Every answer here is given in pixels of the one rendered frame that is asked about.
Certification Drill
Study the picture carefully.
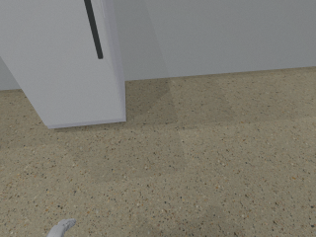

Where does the robot left hand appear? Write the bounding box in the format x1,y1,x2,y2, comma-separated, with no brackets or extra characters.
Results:
45,218,76,237

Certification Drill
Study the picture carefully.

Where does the handle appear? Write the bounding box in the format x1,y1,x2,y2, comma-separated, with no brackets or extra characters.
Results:
84,0,104,59

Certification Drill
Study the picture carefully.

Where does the fridge door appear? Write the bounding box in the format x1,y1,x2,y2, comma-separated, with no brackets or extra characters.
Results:
0,0,122,125

